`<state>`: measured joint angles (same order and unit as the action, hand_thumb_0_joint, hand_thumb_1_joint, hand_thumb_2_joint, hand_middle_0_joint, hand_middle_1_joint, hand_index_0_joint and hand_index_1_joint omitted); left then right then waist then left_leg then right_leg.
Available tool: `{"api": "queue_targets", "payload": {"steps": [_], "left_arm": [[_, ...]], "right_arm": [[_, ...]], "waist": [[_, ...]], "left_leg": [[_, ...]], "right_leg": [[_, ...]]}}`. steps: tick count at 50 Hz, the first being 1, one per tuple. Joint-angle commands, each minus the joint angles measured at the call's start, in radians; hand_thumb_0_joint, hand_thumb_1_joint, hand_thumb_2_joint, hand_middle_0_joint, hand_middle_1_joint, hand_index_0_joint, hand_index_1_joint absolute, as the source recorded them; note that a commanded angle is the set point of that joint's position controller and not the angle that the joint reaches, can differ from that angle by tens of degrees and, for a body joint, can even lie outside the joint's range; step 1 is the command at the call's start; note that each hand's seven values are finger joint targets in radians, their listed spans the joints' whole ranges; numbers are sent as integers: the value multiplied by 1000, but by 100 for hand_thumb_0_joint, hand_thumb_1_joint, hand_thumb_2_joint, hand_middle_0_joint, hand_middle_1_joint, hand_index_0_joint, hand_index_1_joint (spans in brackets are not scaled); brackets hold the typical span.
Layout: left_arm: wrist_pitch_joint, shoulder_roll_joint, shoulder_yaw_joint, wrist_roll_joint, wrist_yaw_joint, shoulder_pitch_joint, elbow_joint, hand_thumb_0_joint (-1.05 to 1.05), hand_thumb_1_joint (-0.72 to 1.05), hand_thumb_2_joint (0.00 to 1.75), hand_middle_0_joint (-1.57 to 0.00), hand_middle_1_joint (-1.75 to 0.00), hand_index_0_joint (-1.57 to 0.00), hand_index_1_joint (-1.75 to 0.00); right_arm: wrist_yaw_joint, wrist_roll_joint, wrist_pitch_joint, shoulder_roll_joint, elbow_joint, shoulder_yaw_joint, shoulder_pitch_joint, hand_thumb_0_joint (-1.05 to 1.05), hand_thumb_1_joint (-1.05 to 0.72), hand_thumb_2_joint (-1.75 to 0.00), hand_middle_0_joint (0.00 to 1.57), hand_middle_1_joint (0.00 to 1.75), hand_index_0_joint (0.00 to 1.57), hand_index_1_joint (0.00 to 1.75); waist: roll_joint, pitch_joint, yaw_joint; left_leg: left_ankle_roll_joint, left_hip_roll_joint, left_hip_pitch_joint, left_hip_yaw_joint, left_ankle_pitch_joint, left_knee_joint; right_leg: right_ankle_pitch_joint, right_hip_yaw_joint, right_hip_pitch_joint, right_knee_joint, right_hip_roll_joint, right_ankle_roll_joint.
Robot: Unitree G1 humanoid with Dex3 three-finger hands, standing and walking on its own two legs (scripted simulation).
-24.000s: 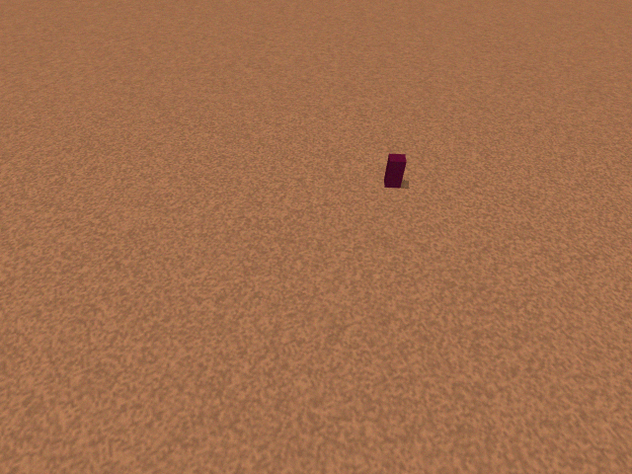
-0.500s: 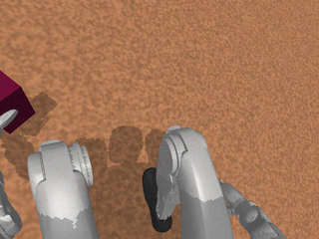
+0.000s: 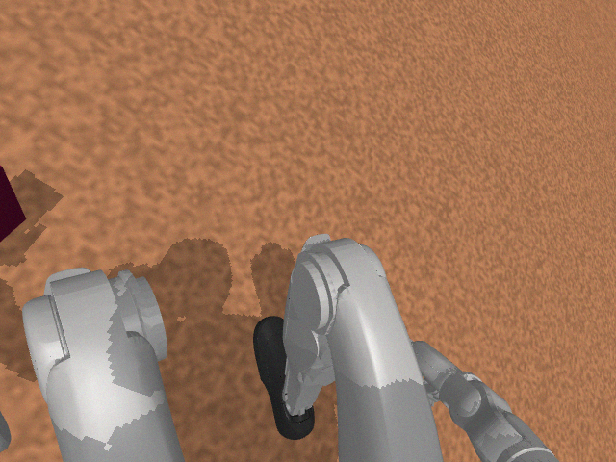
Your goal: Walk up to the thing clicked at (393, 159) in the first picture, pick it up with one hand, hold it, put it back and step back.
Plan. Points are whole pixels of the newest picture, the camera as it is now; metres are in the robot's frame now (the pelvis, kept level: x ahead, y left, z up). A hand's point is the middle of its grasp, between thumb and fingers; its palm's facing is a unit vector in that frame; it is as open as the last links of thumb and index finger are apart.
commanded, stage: lower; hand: left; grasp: from the side
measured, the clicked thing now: out of the picture +0.42 +0.30 -0.18
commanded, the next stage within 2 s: loosen in 0.60 s
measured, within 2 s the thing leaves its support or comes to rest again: rests again in 0.42 s
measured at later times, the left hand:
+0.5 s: hand out of the picture +0.41 +0.32 -0.16, palm faces +0.50 -0.86 +0.01, open 10.0 cm
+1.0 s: hand out of the picture +0.41 +0.32 -0.17, palm faces +0.49 -0.87 +0.02, open 11.1 cm
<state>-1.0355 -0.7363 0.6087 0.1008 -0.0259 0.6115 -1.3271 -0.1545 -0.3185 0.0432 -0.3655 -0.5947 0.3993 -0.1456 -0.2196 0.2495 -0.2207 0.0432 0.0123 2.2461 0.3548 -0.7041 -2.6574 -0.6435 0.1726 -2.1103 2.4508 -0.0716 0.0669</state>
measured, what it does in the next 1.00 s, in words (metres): stands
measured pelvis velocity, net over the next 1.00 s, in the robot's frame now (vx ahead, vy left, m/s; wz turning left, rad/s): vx -0.01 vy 0.01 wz -0.05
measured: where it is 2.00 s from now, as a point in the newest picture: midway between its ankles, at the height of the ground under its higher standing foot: (209, 432)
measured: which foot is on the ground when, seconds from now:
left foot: down 0.00-1.00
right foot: down 0.00-1.00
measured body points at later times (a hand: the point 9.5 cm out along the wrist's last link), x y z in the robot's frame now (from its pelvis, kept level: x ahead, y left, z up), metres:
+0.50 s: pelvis +0.00 +0.01 +0.00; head +0.22 +0.19 +0.34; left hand +0.38 +0.36 -0.16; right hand +0.18 -0.24 -0.04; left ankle +0.08 +0.13 -0.25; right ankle +0.13 -0.13 -0.24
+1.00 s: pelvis -0.01 +0.01 +0.00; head +0.21 +0.20 +0.33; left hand +0.37 +0.36 -0.17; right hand +0.17 -0.23 -0.03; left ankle +0.08 +0.13 -0.25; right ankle +0.13 -0.13 -0.24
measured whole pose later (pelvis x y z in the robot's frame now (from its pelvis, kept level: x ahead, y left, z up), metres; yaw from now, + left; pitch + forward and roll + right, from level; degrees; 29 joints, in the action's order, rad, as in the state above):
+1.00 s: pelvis -0.01 +0.01 +0.00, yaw -3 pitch +11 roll -18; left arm -1.14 -0.80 0.56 0.10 0.05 0.61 -1.42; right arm -0.16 -0.36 0.03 -0.36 -0.57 0.50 -0.19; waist -0.28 0.30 -0.21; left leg 0.02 0.02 2.21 0.41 -0.71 -2.69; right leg -0.62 0.22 -2.06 2.42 -0.10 0.07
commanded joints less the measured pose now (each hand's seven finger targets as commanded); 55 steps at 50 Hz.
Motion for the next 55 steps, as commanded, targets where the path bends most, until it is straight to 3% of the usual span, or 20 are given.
{"api": "queue_targets", "payload": {"steps": [1,3,9,11,12,15,16,17,19,20,26,27,36,43,45,47,50,52,54,55], "left_arm": [[-92,-200,7,12,15,188,136,0,7,121,-125,-139,-128,-138],[-96,-186,-17,6,19,202,118,0,7,121,-125,-139,-128,-138],[-110,-223,-1,-4,40,202,108,0,9,122,-126,-139,-129,-138],[-114,-183,-32,-2,39,201,105,0,9,123,-126,-140,-129,-139],[-114,-238,4,-10,47,196,100,0,8,123,-126,-140,-129,-139],[-127,-217,-11,-8,50,192,91,0,7,121,-125,-138,-128,-137],[-127,-247,21,-7,56,169,96,0,6,121,-125,-137,-128,-137],[-133,-211,-12,-6,54,187,93,0,8,121,-124,-137,-127,-136],[-136,-233,4,-7,60,179,80,0,8,120,-125,-136,-127,-136],[-139,-204,-22,-4,59,189,83,0,8,121,-124,-136,-127,-135],[-150,-250,-2,-16,73,175,57,0,8,121,-125,-135,-127,-135],[-152,-217,-22,-14,72,176,53,0,9,121,-124,-136,-126,-135],[-160,-228,-25,-8,75,160,28,0,4,112,-129,-132,-131,-131],[-164,-204,-58,2,70,160,13,0,-26,56,-89,-80,-92,-77],[-171,-251,-25,3,79,187,58,0,-40,46,-73,-64,-76,-63],[-171,-217,-50,1,77,177,42,0,-50,33,-60,-50,-61,-49],[-177,-222,-52,-7,87,197,38,0,-58,24,-50,-39,-51,-39],[-178,-255,-22,-10,92,181,58,0,-61,18,-42,-31,-43,-31],[-174,-205,-53,-13,92,167,9,0,-61,14,-37,-25,-37,-25],[-179,-229,-44,-14,95,187,52,0,-61,14,-34,-23,-34,-23]], "right_arm": [[20,-10,-1,-336,32,-94,48,0,-91,-90,20,30,20,30],[19,-11,-4,-337,40,-89,25,0,-91,-90,20,30,20,30],[20,-20,-3,-340,36,-76,26,0,-91,-90,20,30,20,30],[19,-22,-4,-341,45,-74,4,0,-90,-90,20,30,20,30],[20,-24,-5,-347,37,-76,17,0,-90,-90,20,30,20,30],[15,-25,-3,-351,46,-70,2,0,-90,-90,20,30,20,30],[16,-28,-3,-354,41,-70,13,0,-90,-90,20,30,20,30],[14,-31,-2,-353,42,-66,10,0,-90,-90,20,30,20,30],[14,-33,-1,-353,45,-61,6,0,-90,-90,20,30,20,30],[14,-34,-2,-346,49,-55,1,0,-90,-90,20,30,20,30],[13,-40,-2,-356,44,-49,-6,0,-90,-90,20,30,20,30],[12,-43,-1,-350,46,-45,-6,0,-90,-90,20,30,20,30],[14,-49,-2,-359,55,-33,-23,0,-91,-90,20,30,20,30],[14,-46,-3,-347,46,-20,-22,0,-91,-89,20,30,20,30],[15,-47,-7,-361,62,-26,-24,0,-92,-90,20,30,20,30],[14,-48,-5,-354,45,-26,-17,0,-92,-90,20,30,20,30],[13,-50,-4,-356,42,-22,-21,0,-92,-90,20,30,20,30],[14,-52,-1,-357,46,-25,-20,0,-93,-90,20,30,20,30],[10,-54,3,-353,42,-19,-23,0,-93,-90,20,30,20,30],[10,-54,1,-354,40,-21,-22,0,-93,-90,20,30,20,30]], "waist": [[479,-600,-74],[482,-568,-82],[489,-561,-85],[475,-532,-94],[497,-536,-85],[500,-528,-91],[501,-556,-80],[511,-553,-95],[505,-542,-93],[497,-538,-98],[499,-518,-95],[495,-519,-103],[476,-500,-105],[459,-472,-105],[470,-500,-101],[476,-499,-102],[496,-466,-114],[501,-502,-96],[496,-465,-113],[513,-460,-106]], "left_leg": [[-15,54,-393,-124,129,316],[-13,56,-386,-115,105,328],[-13,61,-401,-106,122,321],[-13,63,-389,-102,97,326],[-11,66,-401,-100,99,330],[-6,67,-406,-83,89,341],[-5,68,-426,-84,115,334],[0,70,-443,-77,136,336],[-4,68,-426,-79,133,331],[-6,67,-420,-82,131,325],[-6,71,-411,-72,121,325],[-5,71,-419,-73,126,324],[-9,73,-403,-66,108,320],[-13,71,-382,-62,68,322],[-10,73,-404,-56,93,323],[-6,75,-420,-54,102,327],[-1,78,-422,-40,88,342],[-2,79,-442,-49,126,331],[0,79,-424,-44,102,343],[2,81,-432,-41,108,347]], "right_leg": [[185,142,298,-179,-26,-74],[161,153,268,-175,-25,-76],[179,156,279,-178,-31,-74],[158,162,267,-181,-30,-70],[158,163,268,-178,-32,-73],[152,174,262,-167,-31,-70],[173,172,276,-166,-33,-71],[189,176,278,-159,-33,-70],[187,176,279,-164,-35,-71],[189,174,290,-174,-37,-68],[183,183,284,-167,-40,-69],[187,184,289,-171,-40,-66],[176,194,289,-178,-48,-67],[146,197,279,-189,-51,-65],[169,196,294,-183,-51,-65],[172,196,283,-179,-52,-67],[161,201,266,-174,-47,-67],[186,193,290,-175,-48,-67],[165,199,276,-177,-45,-67],[172,197,269,-173,-46,-67]]}}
